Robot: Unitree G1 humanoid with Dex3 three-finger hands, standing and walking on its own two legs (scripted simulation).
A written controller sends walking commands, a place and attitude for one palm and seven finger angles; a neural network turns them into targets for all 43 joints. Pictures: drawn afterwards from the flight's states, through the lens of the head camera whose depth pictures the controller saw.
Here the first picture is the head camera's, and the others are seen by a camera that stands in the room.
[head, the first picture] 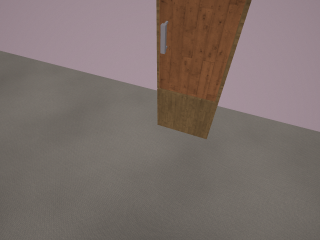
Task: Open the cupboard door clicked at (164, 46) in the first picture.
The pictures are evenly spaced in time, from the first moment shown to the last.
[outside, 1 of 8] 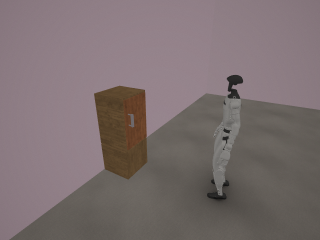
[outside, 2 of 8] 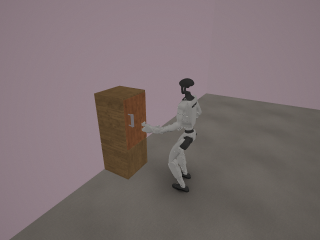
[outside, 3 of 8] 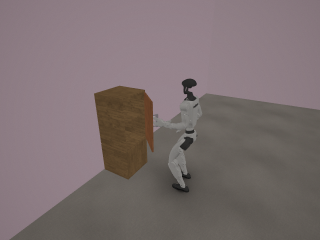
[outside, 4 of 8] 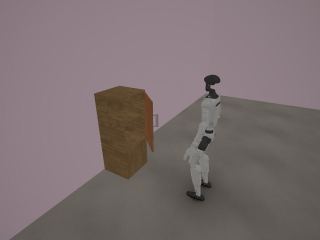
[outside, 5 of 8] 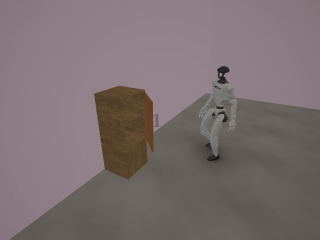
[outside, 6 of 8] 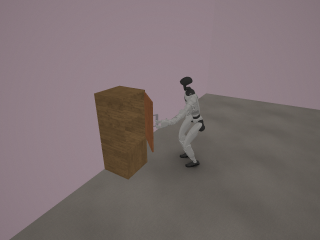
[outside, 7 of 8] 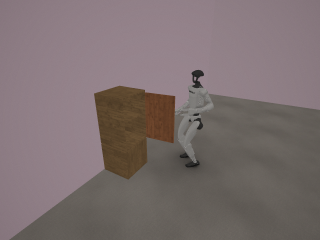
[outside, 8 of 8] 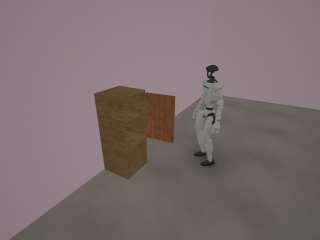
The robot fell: no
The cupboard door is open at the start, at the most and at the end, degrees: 0 96 96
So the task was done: yes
